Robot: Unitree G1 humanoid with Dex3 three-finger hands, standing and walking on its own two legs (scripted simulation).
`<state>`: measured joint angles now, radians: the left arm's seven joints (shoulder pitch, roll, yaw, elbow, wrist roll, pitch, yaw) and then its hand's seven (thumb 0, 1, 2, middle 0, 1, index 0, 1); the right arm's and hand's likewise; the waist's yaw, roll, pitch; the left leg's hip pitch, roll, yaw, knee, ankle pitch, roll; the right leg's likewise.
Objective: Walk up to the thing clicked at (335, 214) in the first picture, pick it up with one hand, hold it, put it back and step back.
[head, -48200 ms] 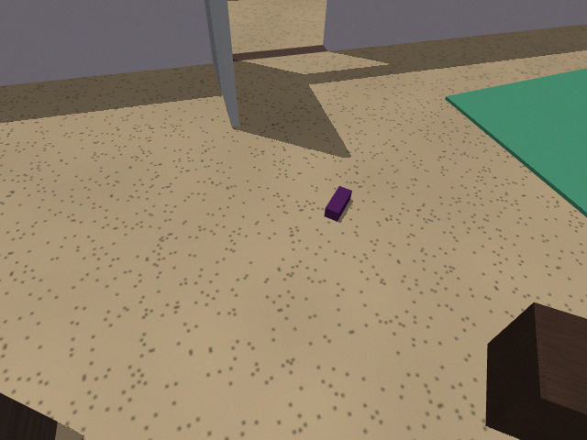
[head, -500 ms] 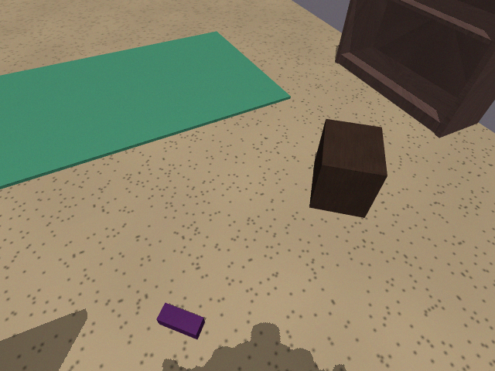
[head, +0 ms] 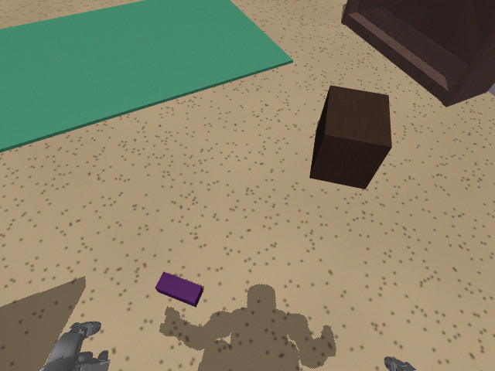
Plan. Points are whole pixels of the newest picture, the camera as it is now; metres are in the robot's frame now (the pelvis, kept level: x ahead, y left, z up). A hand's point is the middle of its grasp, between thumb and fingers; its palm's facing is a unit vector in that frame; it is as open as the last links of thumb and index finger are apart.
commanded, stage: rise first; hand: left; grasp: from above
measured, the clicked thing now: (179, 289) +0.45 +0.24 -0.74
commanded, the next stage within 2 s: none
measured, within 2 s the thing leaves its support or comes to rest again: neither
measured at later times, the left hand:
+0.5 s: hand out of the picture +0.13 +0.26 -0.21, palm faces -0.17 -0.88 -0.44, open 13.8 cm
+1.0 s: hand (132, 333) +0.24 +0.28 -0.39, palm faces -0.46 -0.52 -0.72, open 14.0 cm
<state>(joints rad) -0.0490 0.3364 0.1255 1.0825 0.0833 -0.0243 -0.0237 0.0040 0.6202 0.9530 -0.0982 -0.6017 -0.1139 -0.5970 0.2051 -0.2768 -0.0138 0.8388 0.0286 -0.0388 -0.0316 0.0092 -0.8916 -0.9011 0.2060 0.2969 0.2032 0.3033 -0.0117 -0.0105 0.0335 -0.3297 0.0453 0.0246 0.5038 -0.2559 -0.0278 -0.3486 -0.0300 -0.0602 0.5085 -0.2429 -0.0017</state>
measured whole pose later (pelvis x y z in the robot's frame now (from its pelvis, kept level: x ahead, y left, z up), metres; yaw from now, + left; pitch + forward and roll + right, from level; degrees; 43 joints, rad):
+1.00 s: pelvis -0.06 +0.02 -0.25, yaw +0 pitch +33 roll -2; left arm -0.24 0.46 0.10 0.72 0.67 -0.10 0.05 -0.01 -0.51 0.98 -0.09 -1.03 -0.10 -1.02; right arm 0.08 -0.28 -0.05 0.63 0.01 -0.16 0.03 0.01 -0.88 -0.90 0.21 0.30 0.21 0.30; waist -0.04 0.02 -0.19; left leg -1.70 0.04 -0.03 1.81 -0.69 -0.01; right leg -1.69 -0.07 -0.04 1.77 -0.66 0.01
